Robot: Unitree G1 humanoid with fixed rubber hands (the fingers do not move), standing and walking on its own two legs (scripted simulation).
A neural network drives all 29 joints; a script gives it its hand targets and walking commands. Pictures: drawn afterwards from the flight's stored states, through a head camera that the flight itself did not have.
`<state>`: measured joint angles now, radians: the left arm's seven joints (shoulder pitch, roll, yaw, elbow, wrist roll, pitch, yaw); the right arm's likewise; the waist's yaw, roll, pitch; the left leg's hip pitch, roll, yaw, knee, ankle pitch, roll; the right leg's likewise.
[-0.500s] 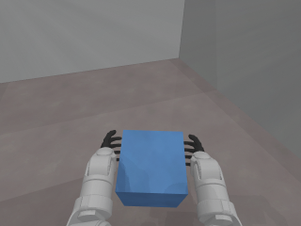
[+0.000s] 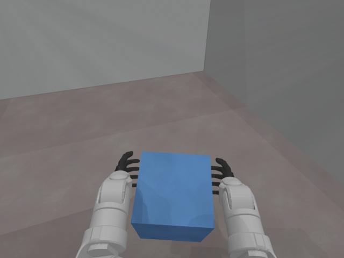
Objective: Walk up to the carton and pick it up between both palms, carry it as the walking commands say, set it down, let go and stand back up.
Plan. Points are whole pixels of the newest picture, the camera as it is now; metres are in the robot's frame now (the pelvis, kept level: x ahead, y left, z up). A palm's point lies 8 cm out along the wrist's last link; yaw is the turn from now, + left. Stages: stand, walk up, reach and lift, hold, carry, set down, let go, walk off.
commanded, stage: hold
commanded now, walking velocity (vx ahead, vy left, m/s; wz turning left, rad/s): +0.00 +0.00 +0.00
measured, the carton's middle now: (172, 199) +0.30 +0.00 -0.03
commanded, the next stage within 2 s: carry in 0.86 s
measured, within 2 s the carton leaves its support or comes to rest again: neither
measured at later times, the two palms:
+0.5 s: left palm (121, 179) +0.29 +0.13 +0.07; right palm (228, 186) +0.29 -0.13 +0.05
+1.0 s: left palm (117, 179) +0.30 +0.14 +0.06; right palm (220, 184) +0.30 -0.11 +0.04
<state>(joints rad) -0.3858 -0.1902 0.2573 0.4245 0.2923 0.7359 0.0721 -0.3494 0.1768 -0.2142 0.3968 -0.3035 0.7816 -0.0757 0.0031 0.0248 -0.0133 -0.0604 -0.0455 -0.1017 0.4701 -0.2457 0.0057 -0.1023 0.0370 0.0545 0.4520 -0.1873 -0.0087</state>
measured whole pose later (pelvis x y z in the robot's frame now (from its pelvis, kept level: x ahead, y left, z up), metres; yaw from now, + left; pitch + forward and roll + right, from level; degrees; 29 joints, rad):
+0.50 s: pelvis +0.00 +0.00 +0.00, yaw +0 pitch -9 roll +0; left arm -0.38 -0.19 0.25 0.41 0.29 0.74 0.06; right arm -0.34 0.17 -0.20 0.38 -0.30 0.79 -0.08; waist 0.01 0.03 -0.01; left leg -0.07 -0.04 -0.11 0.47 -0.24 0.00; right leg -0.11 0.04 0.05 0.45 -0.19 -0.01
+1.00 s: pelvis +0.00 +0.01 -0.01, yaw +4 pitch -1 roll +0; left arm -0.37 -0.18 0.15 0.30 0.24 0.77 0.11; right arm -0.32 0.16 -0.15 0.26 -0.21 0.83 -0.21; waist -0.02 0.02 -0.09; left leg -0.32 -0.02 -0.04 0.61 -0.30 0.01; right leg -0.33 0.00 0.01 0.57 -0.23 0.00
